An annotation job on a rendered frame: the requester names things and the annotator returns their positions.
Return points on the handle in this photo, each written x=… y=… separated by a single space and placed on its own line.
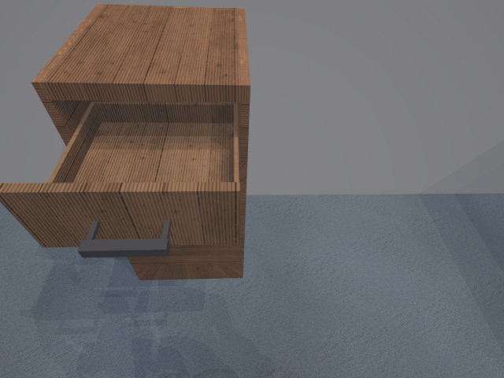
x=112 y=248

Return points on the drawer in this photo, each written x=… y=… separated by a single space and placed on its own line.
x=133 y=165

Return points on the cabinet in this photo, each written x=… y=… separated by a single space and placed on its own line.
x=131 y=53

